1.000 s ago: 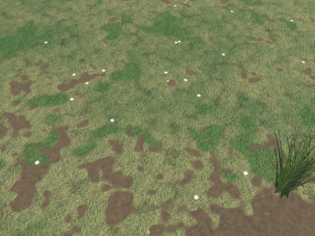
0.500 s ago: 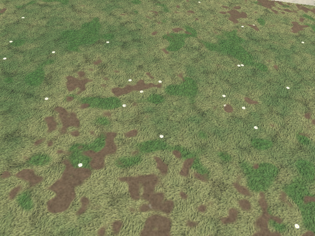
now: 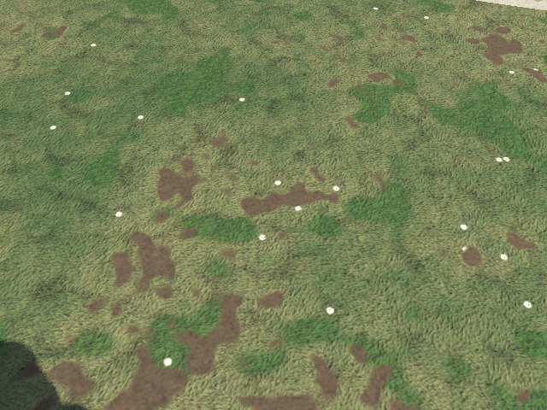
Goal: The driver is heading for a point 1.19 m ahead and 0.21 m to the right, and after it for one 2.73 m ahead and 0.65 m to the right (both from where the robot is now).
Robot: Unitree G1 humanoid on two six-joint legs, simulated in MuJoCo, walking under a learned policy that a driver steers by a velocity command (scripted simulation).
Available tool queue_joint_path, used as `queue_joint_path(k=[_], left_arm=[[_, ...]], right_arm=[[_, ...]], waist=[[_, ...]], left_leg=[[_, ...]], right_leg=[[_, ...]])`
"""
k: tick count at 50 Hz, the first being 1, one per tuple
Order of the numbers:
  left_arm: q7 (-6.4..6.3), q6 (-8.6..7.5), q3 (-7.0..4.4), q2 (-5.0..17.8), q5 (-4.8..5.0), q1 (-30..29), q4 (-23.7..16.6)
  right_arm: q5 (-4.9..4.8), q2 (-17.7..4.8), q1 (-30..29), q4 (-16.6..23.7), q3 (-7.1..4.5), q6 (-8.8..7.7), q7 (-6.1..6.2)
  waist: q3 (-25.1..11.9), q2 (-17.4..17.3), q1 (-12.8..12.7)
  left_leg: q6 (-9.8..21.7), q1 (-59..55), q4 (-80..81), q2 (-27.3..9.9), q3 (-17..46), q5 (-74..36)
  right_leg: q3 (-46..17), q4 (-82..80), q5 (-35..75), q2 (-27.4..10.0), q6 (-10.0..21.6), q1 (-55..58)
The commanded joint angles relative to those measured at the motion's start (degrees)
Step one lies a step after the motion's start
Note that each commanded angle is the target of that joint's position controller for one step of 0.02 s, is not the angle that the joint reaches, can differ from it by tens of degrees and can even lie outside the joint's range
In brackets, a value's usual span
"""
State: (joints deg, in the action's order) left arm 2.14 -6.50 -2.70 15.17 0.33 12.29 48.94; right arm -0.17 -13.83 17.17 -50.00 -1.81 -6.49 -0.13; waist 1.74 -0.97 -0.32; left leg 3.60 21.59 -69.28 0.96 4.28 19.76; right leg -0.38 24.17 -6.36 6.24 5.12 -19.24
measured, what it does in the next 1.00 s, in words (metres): walks ahead, turning right: left foot, then right foot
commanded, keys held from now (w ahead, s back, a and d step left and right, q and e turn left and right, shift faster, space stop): w+e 0.20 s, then e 0.52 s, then q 0.28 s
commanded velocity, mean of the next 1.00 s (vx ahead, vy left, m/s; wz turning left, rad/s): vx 0.21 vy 0.00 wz -0.38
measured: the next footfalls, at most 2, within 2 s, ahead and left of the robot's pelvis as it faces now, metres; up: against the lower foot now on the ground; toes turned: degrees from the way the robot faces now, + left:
left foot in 0.34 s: +0.37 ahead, +0.12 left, +0.00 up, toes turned -15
right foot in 0.80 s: +0.28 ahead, -0.13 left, +0.00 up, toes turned -29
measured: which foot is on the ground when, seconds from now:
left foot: up 0.00-0.32, down 0.34-0.80, up 0.82-1.00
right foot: down 0.00-0.34, up 0.36-0.78, down 0.80-1.00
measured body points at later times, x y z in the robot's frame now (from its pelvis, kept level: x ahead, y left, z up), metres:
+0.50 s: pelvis +0.24 +0.04 +0.00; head +0.27 +0.05 +0.45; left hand +0.39 +0.30 -0.12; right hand +0.34 -0.25 -0.08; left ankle +0.33 +0.13 -0.74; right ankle +0.16 -0.08 -0.64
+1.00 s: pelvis +0.27 -0.02 +0.01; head +0.28 -0.05 +0.45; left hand +0.55 +0.11 -0.07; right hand +0.23 -0.31 -0.13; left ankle +0.32 +0.13 -0.68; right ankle +0.24 -0.11 -0.74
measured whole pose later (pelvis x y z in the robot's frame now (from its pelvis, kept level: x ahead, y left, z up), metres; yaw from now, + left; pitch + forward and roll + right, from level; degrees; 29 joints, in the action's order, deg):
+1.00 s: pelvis +0.27 -0.02 +0.01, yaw -25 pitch +1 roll +1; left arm -0.5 -0.3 -1.1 11.4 -1.4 6.6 37.2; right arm -0.9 -17.2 12.3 -47.9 -3.5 1.6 0.9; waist 0.8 -2.7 2.3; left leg -5.1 25.9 -55.9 -2.6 1.3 26.4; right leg 3.9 26.8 -13.1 -0.2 2.7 -15.2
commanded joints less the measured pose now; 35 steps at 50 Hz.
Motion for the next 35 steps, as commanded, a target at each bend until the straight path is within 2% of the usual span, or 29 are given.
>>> queue_joint_path(k=[1,3,5,8,11,13,14,15,16,17,18,19,20,21,22,23,25,26,30,35], left_arm=[[-0.14,-0.37,-0.69,4.7,-0.24,0.2,-4.0],[-0.77,-0.27,-0.99,5.9,0.39,2.3,-3.6],[-1.66,0.01,-1.60,7.9,0.57,4.8,-3.3],[-2.43,0.85,-1.90,8.6,1.11,7.9,-3.0],[-2.66,1.76,-1.92,8.3,1.44,10.8,-2.4],[-3.18,2.84,-1.98,8.0,1.39,11.7,-2.4],[-3.54,3.39,-2.13,8.1,1.29,10.9,-2.9],[-3.88,3.84,-2.13,7.9,1.31,8.9,-4.0],[-3.95,3.94,-1.78,6.5,1.08,7.0,-5.4],[-3.97,3.69,-0.72,3.4,0.00,6.0,-7.7],[-3.64,3.32,0.30,-0.2,0.53,19.3,-7.2],[-3.59,3.81,-0.71,6.2,1.39,21.6,-6.1],[-3.90,4.85,-1.86,9.2,1.61,15.1,-6.7],[-4.20,5.88,-2.33,9.5,1.15,11.1,-7.7],[-4.42,6.85,-2.75,9.1,0.56,9.5,-8.5],[-4.31,7.69,-2.61,7.3,0.59,9.9,-8.8],[-4.20,8.37,-2.12,4.4,0.78,9.7,-10.1],[-4.14,8.44,-2.06,4.1,0.72,8.6,-11.0],[-3.15,8.58,-1.91,4.1,0.29,3.9,-13.9],[-1.69,9.29,-2.33,5.5,0.41,-1.5,-17.4]], right_arm=[[0.81,-5.7,-0.2,5.5,-1.64,-1.47,0.48],[1.31,-4.8,-1.6,6.7,-1.45,-0.80,0.98],[1.42,-4.1,-7.3,8.9,-0.99,-0.45,1.36],[0.93,-3.1,-14.5,11.0,-0.40,-0.73,1.00],[0.17,-4.2,-18.5,12.7,-0.65,-0.96,0.62],[0.40,-6.0,-18.8,13.7,-1.36,-1.28,0.45],[0.52,-6.9,-17.7,13.6,-1.76,-1.55,0.38],[0.75,-7.4,-14.7,13.0,-2.11,-1.83,0.41],[1.32,-9.1,-10.0,12.1,-2.69,-2.02,0.73],[2.34,-13.2,-1.5,11.5,-3.56,-1.81,1.36],[2.70,-14.4,-0.1,11.7,-3.56,-0.41,1.24],[0.99,-11.3,-1.1,12.1,-3.47,0.68,0.92],[0.65,-7.2,-3.9,13.5,-2.46,1.26,1.15],[0.54,-6.1,-7.4,13.5,-1.85,1.88,1.17],[0.73,-5.8,-9.7,13.5,-1.60,2.27,1.01],[1.34,-6.5,-11.1,13.1,-1.75,2.43,0.91],[1.89,-7.4,-11.7,12.3,-2.25,2.25,0.83],[1.81,-7.9,-11.5,11.9,-2.49,2.24,0.94],[0.93,-9.9,-11.6,11.1,-3.26,3.27,1.66],[-0.12,-12.7,-10.6,10.0,-4.16,4.55,1.19]], waist=[[-3.9,1.7,1.9],[-2.7,3.2,1.8],[-1.1,3.5,0.3],[-0.7,4.6,-2.3],[-0.8,5.8,-3.6],[-1.7,6.5,-2.8],[-2.5,7.2,-1.8],[-3.8,7.4,0.3],[-7.1,6.5,2.7],[-15.7,-0.4,5.6],[-23.7,-16.2,0.3],[-23.8,-14.2,0.5],[-16.5,-7.8,1.9],[-11.8,-3.5,1.3],[-8.4,-3.5,0.1],[-6.3,-4.8,-1.2],[-5.3,-6.8,-1.7],[-5.7,-6.8,-1.5],[-8.2,-5.3,-0.5],[-6.4,-6.4,1.2]], left_leg=[[-0.9,13.2,4.0,-6.2,2.3,-4.2],[-3.0,12.9,10.0,-6.1,0.4,-4.8],[-4.7,13.0,19.0,-5.3,-0.7,-10.3],[-5.5,7.7,32.4,-2.5,-1.4,-21.4],[-6.0,4.1,37.9,-0.2,-0.9,-24.1],[-5.2,2.5,41.7,1.1,0.1,-21.3],[-4.5,0.7,43.3,1.5,0.3,-20.0],[-3.4,-3.2,46.2,1.2,0.0,-21.6],[-1.3,-11.2,48.2,-2.1,1.0,-26.4],[3.0,-26.8,44.4,-13.8,9.7,-41.7],[13.4,-41.6,41.1,-28.6,27.4,-54.8],[14.4,-37.9,43.4,-30.0,32.7,-41.3],[11.8,-31.4,45.0,-25.5,24.5,-35.2],[9.8,-23.9,46.9,-21.9,17.4,-33.5],[9.0,-17.4,48.5,-19.4,13.1,-32.5],[8.8,-11.4,50.8,-17.1,8.6,-32.4],[9.6,-7.6,53.5,-15.1,2.9,-33.5],[10.3,-8.2,53.9,-15.7,1.7,-35.0],[11.2,-10.8,54.3,-18.1,-1.7,-32.8],[9.7,-11.6,53.4,-19.4,-4.5,-24.1]], right_leg=[[-23.1,-13.9,4.0,-15.3,11.2,12.1],[-19.6,-14.7,7.7,-14.4,11.7,8.0],[-17.6,-15.3,7.8,-13.5,11.3,5.1],[-15.2,-13.8,5.2,-10.8,8.4,2.2],[-17.6,-10.2,5.3,-11.3,7.0,3.7],[-20.6,-4.7,9.6,-11.6,5.2,8.1],[-22.1,-1.5,11.4,-11.4,4.3,9.7],[-22.5,2.3,12.8,-10.2,2.9,9.9],[-20.8,9.4,12.9,-7.3,0.6,7.7],[-15.8,25.6,-0.6,-3.6,-2.2,-0.7],[-10.9,39.9,-36.7,3.0,-4.8,-15.4],[-10.2,48.3,-33.3,-3.1,-5.9,-20.0],[-8.5,51.2,-28.1,-4.9,-7.3,-22.4],[-6.6,50.6,-24.4,-6.5,-8.3,-21.8],[-6.0,49.2,-22.2,-7.9,-8.9,-20.2],[-4.6,48.1,-20.0,-8.4,-9.1,-16.8],[-2.3,43.7,-16.5,-8.4,-9.4,-14.0],[-2.2,41.4,-15.2,-8.7,-9.5,-14.1],[-1.7,31.9,-9.1,-10.4,-9.0,-11.9],[1.4,21.3,-9.7,-9.7,-6.7,-7.1]])
Over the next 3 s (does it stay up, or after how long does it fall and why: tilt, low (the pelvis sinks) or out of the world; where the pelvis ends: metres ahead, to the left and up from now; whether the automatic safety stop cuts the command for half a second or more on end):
stays up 0.61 -0.18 -0.02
